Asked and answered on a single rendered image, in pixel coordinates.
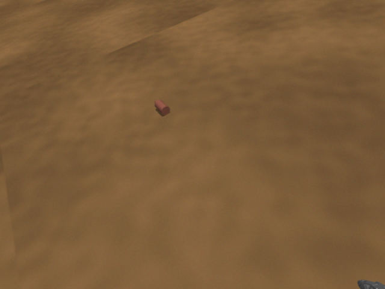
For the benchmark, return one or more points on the bottle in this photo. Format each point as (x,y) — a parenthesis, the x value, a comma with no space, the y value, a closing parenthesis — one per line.
(162,107)

